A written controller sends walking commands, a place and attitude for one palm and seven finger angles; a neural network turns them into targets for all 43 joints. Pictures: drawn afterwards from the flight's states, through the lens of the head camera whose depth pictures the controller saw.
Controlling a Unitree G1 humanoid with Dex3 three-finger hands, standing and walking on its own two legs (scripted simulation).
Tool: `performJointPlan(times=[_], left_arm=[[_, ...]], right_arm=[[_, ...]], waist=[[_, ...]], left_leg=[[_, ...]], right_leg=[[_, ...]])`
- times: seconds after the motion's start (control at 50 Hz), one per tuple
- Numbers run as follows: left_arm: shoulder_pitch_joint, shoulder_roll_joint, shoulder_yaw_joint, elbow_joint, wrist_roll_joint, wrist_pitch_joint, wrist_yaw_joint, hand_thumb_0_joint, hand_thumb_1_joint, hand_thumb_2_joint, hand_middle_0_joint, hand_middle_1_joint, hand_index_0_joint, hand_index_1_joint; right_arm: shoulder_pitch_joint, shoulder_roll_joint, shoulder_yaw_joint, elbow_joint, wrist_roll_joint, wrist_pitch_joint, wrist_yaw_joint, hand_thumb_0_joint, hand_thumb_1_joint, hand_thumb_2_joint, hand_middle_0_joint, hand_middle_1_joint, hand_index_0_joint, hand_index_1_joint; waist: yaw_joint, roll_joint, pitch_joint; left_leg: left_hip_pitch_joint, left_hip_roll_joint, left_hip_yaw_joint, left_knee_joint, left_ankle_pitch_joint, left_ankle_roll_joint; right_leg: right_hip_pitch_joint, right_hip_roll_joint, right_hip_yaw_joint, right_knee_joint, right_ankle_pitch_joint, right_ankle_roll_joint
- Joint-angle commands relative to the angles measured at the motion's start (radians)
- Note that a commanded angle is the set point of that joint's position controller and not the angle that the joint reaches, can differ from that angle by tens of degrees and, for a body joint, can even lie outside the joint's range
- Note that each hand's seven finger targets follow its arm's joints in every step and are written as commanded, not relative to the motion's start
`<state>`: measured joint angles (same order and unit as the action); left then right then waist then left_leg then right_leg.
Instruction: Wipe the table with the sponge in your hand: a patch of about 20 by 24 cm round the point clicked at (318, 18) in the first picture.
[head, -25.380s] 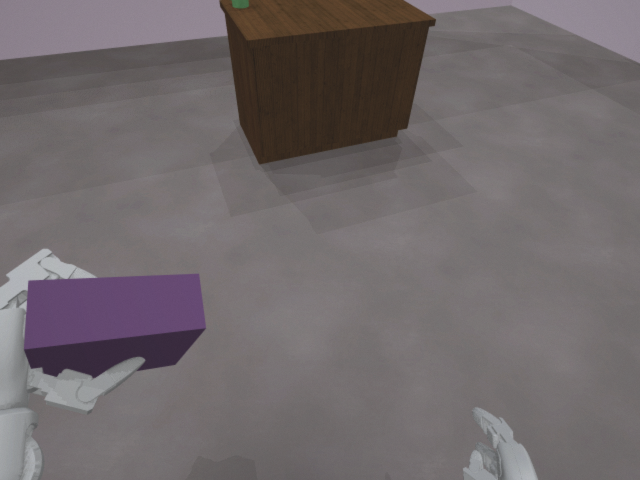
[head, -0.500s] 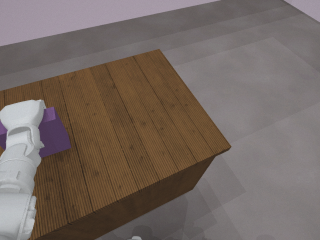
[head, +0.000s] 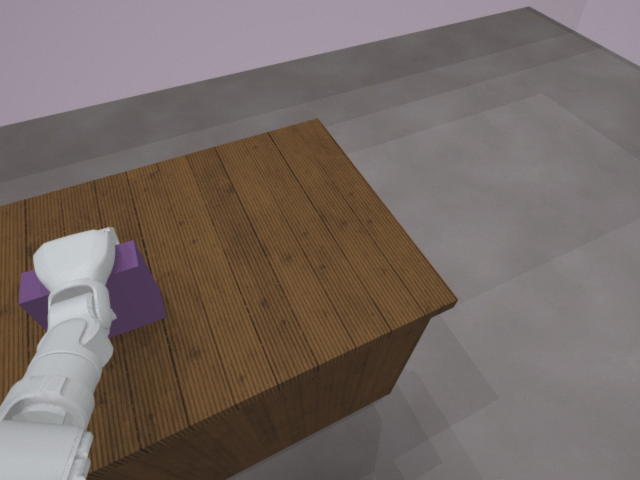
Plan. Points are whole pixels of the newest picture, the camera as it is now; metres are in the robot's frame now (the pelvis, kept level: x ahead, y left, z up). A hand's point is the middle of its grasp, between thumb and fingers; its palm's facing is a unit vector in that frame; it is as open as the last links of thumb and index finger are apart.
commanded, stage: wipe back along the middle lane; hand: left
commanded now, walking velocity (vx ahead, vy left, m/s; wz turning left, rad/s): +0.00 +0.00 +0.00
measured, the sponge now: (106, 305) +0.35 +0.34 -0.05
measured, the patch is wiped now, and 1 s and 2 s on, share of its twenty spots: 0.60 0.60 0.70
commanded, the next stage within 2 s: slide across to the third lane in 1.20 s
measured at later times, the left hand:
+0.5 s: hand (100, 305) +0.32 +0.32 +0.00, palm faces -0.05 -0.01 -1.00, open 9.9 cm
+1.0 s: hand (101, 347) +0.27 +0.29 +0.01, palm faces -0.04 -0.03 -1.00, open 9.9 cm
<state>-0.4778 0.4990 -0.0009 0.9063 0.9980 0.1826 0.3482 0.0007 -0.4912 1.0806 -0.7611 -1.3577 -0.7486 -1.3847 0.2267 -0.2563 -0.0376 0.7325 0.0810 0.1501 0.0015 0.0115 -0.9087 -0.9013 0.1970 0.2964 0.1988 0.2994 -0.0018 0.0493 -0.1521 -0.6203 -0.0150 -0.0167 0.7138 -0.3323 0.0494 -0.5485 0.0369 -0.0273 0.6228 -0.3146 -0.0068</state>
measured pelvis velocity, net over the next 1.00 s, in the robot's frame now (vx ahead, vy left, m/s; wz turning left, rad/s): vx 0.01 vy -0.01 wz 0.01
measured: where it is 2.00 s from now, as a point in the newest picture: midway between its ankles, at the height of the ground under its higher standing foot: outside the picture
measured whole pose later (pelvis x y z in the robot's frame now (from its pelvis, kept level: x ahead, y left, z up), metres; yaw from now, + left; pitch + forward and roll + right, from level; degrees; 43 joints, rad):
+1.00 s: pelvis +0.01 -0.01 +0.01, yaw +0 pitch +8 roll -2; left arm -0.02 0.38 -0.10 0.37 0.97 0.35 0.32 0.01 -0.48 1.07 -0.74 -1.37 -0.73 -1.40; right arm 0.13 -0.26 -0.02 0.65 0.09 0.12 -0.02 0.01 -0.91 -0.90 0.20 0.30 0.20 0.30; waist 0.06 0.06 -0.14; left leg -0.46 -0.02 -0.01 0.67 -0.34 0.04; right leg -0.41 0.03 -0.02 0.61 -0.34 -0.02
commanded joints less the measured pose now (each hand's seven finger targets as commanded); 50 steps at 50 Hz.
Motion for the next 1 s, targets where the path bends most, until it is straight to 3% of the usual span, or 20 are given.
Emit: performJointPlan(times=[0.0, 0.02, 0.08, 0.12, 0.14, 0.2, 0.22, 0.26, 0.3, 0.48, 0.68, 0.7, 0.72, 0.78, 0.8, 0.82, 0.86, 0.9, 0.92, 0.98], left_arm=[[-0.105, 0.116, -0.003, -0.046, 0.008, 0.018, -0.037, 0.0, 0.1, 1.3, -1.2, -1.6, -1.2, -1.6], [-0.1, 0.084, -0.041, -0.058, 0.007, 0.024, -0.041, 0.0, 0.1, 1.3, -1.2, -1.6, -1.2, -1.6], [-0.106, 0.089, -0.041, -0.053, 0.014, 0.041, -0.045, 0.0, 0.1, 1.3, -1.2, -1.6, -1.2, -1.6], [-0.102, 0.053, -0.069, -0.081, 0.007, 0.041, -0.05, 0.0, 0.1, 1.3, -1.2, -1.6, -1.2, -1.6], [-0.096, 0.061, -0.057, -0.084, 0.007, 0.043, -0.05, 0.0, 0.1, 1.3, -1.2, -1.6, -1.2, -1.6], [-0.016, 0.067, -0.028, -0.125, -0.008, 0.049, -0.054, 0.0, 0.1, 1.3, -1.2, -1.6, -1.2, -1.6], [-0.008, 0.041, -0.057, -0.132, -0.005, 0.053, -0.055, 0.0, 0.1, 1.3, -1.2, -1.6, -1.2, -1.6], [0.06, 0.011, -0.07, -0.166, -0.014, 0.066, -0.056, 0.0, 0.1, 1.3, -1.2, -1.6, -1.2, -1.6], [0.074, 0.043, -0.031, -0.2, -0.026, 0.079, -0.054, 0.0, 0.1, 1.3, -1.2, -1.6, -1.2, -1.6], [0.217, -0.039, -0.097, -0.325, -0.037, 0.145, -0.066, 0.0, 0.1, 1.3, -1.2, -1.6, -1.2, -1.6], [0.317, -0.015, -0.067, -0.424, -0.051, 0.166, -0.08, 0.0, 0.1, 1.3, -1.2, -1.6, -1.2, -1.6], [0.335, 0.016, -0.031, -0.436, -0.052, 0.162, -0.078, 0.0, 0.1, 1.3, -1.2, -1.6, -1.2, -1.6], [0.363, -0.031, -0.074, -0.458, -0.058, 0.16, -0.083, 0.0, 0.1, 1.3, -1.2, -1.6, -1.2, -1.6], [0.394, -0.008, -0.048, -0.476, -0.054, 0.158, -0.081, 0.0, 0.1, 1.3, -1.2, -1.6, -1.2, -1.6], [0.41, -0.004, -0.036, -0.497, -0.055, 0.157, -0.078, 0.0, 0.1, 1.3, -1.2, -1.6, -1.2, -1.6], [0.43, -0.054, -0.082, -0.515, -0.058, 0.158, -0.08, 0.0, 0.1, 1.3, -1.2, -1.6, -1.2, -1.6], [0.451, -0.07, -0.093, -0.531, -0.055, 0.159, -0.076, 0.0, 0.1, 1.3, -1.2, -1.6, -1.2, -1.6], [0.461, -0.035, -0.056, -0.544, -0.06, 0.165, -0.07, 0.0, 0.1, 1.3, -1.2, -1.6, -1.2, -1.6], [0.453, -0.076, -0.1, -0.562, -0.064, 0.171, -0.074, 0.0, 0.1, 1.3, -1.2, -1.6, -1.2, -1.6], [0.435, -0.058, -0.089, -0.551, -0.058, 0.183, -0.072, 0.0, 0.1, 1.3, -1.2, -1.6, -1.2, -1.6]], right_arm=[[-0.023, -0.161, -0.045, -0.109, -0.001, -0.034, -0.009, 0.0, -0.9, -0.9, 0.2, 0.3, 0.2, 0.3], [-0.02, -0.159, -0.044, -0.116, -0.002, -0.032, -0.01, 0.0, -0.9, -0.9, 0.2, 0.3, 0.2, 0.3], [-0.031, -0.158, -0.041, -0.122, 0.0, -0.029, -0.016, 0.0, -0.9, -0.9, 0.2, 0.3, 0.2, 0.3], [-0.037, -0.152, -0.04, -0.129, 0.0, -0.033, -0.018, 0.0, -0.9, -0.9, 0.2, 0.3, 0.2, 0.3], [-0.036, -0.151, -0.042, -0.128, 0.0, -0.032, -0.018, 0.0, -0.9, -0.9, 0.2, 0.3, 0.2, 0.3], [-0.057, -0.149, -0.04, -0.143, 0.001, -0.031, -0.018, 0.0, -0.9, -0.9, 0.2, 0.3, 0.2, 0.3], [-0.054, -0.15, -0.041, -0.143, -0.002, -0.029, -0.017, 0.0, -0.9, -0.9, 0.2, 0.3, 0.2, 0.3], [-0.068, -0.145, -0.039, -0.157, 0.001, -0.03, -0.01, 0.0, -0.9, -0.9, 0.2, 0.3, 0.2, 0.3], [-0.086, -0.148, -0.039, -0.159, 0.002, -0.031, -0.012, 0.0, -0.9, -0.9, 0.2, 0.3, 0.2, 0.3], [-0.133, -0.141, -0.031, -0.185, 0.005, -0.043, -0.009, 0.0, -0.9, -0.9, 0.2, 0.3, 0.2, 0.3], [-0.169, -0.135, -0.018, -0.207, 0.007, -0.059, -0.02, 0.0, -0.9, -0.9, 0.2, 0.3, 0.2, 0.3], [-0.175, -0.14, -0.021, -0.205, 0.006, -0.061, -0.019, 0.0, -0.9, -0.9, 0.2, 0.3, 0.2, 0.3], [-0.176, -0.131, -0.018, -0.216, 0.006, -0.065, -0.02, 0.0, -0.9, -0.9, 0.2, 0.3, 0.2, 0.3], [-0.185, -0.132, -0.018, -0.213, 0.005, -0.07, -0.019, 0.0, -0.9, -0.9, 0.2, 0.3, 0.2, 0.3], [-0.194, -0.134, -0.019, -0.216, 0.005, -0.073, -0.018, 0.0, -0.9, -0.9, 0.2, 0.3, 0.2, 0.3], [-0.195, -0.126, -0.019, -0.225, 0.004, -0.076, -0.016, 0.0, -0.9, -0.9, 0.2, 0.3, 0.2, 0.3], [-0.203, -0.124, -0.021, -0.227, 0.003, -0.081, -0.012, 0.0, -0.9, -0.9, 0.2, 0.3, 0.2, 0.3], [-0.213, -0.129, -0.021, -0.222, 0.005, -0.082, -0.015, 0.0, -0.9, -0.9, 0.2, 0.3, 0.2, 0.3], [-0.215, -0.124, -0.018, -0.23, 0.004, -0.081, -0.018, 0.0, -0.9, -0.9, 0.2, 0.3, 0.2, 0.3], [-0.225, -0.126, -0.016, -0.222, 0.005, -0.08, -0.026, 0.0, -0.9, -0.9, 0.2, 0.3, 0.2, 0.3]], waist=[[-0.005, -0.046, -0.184], [-0.011, -0.037, -0.184], [-0.016, -0.072, -0.159], [-0.01, -0.027, -0.166], [-0.011, -0.052, -0.174], [0.012, -0.052, -0.207], [0.002, -0.05, -0.193], [0.013, -0.059, -0.187], [0.023, -0.063, -0.192], [0.026, -0.093, -0.149], [0.044, -0.099, -0.138], [0.055, -0.089, -0.146], [0.052, -0.076, -0.146], [0.051, -0.108, -0.127], [0.06, -0.084, -0.124], [0.057, -0.067, -0.122], [0.055, -0.093, -0.109], [0.063, -0.097, -0.105], [0.055, -0.083, -0.095], [0.052, -0.124, -0.076]], left_leg=[[0.191, 0.016, -0.056, -0.09, 0.26, -0.009], [0.203, 0.013, -0.054, -0.09, 0.252, -0.009], [0.192, 0.011, -0.056, -0.097, 0.214, -0.008], [0.22, 0.013, -0.059, -0.1, 0.224, -0.012], [0.22, 0.014, -0.058, -0.096, 0.231, -0.011], [0.223, 0.013, -0.059, -0.095, 0.275, -0.016], [0.232, 0.013, -0.057, -0.088, 0.285, -0.015], [0.232, 0.012, -0.055, -0.088, 0.307, -0.016], [0.232, 0.013, -0.058, -0.093, 0.307, -0.016], [0.247, 0.008, -0.057, -0.099, 0.322, -0.019], [0.254, -0.005, -0.051, -0.106, 0.316, -0.018], [0.257, -0.006, -0.054, -0.105, 0.331, -0.021], [0.262, -0.009, -0.045, -0.103, 0.333, -0.017], [0.251, -0.01, -0.047, -0.106, 0.321, -0.018], [0.254, -0.01, -0.053, -0.109, 0.328, -0.021], [0.265, -0.009, -0.046, -0.107, 0.331, -0.018], [0.264, -0.005, -0.053, -0.108, 0.321, -0.02], [0.259, -0.008, -0.056, -0.116, 0.3, -0.021], [0.261, -0.008, -0.047, -0.117, 0.286, -0.017], [0.246, -0.012, -0.049, -0.125, 0.242, -0.015]], right_leg=[[0.061, 0.008, 0.005, -0.065, 0.21, -0.064], [0.058, 0.01, -0.003, -0.068, 0.197, -0.062], [0.05, 0.009, -0.004, -0.078, 0.164, -0.059], [0.044, 0.011, -0.009, -0.074, 0.16, -0.064], [0.05, 0.011, -0.007, -0.075, 0.171, -0.063], [0.092, 0.011, 0.0, -0.067, 0.217, -0.067], [0.083, 0.012, -0.004, -0.067, 0.224, -0.065], [0.096, 0.012, -0.005, -0.066, 0.249, -0.065], [0.115, 0.011, 0.003, -0.067, 0.257, -0.067], [0.137, 0.009, -0.001, -0.067, 0.285, -0.063], [0.187, 0.007, 0.014, -0.072, 0.33, -0.064], [0.199, 0.008, 0.024, -0.067, 0.348, -0.068], [0.207, 0.005, 0.015, -0.07, 0.358, -0.063], [0.208, 0.005, 0.028, -0.075, 0.364, -0.062], [0.207, 0.007, 0.033, -0.071, 0.362, -0.067], [0.204, 0.006, 0.02, -0.072, 0.36, -0.065], [0.187, 0.008, 0.021, -0.071, 0.34, -0.065], [0.195, 0.01, 0.038, -0.077, 0.331, -0.068], [0.195, 0.008, 0.022, -0.078, 0.319, -0.064], [0.186, 0.007, 0.034, -0.091, 0.279, -0.062]])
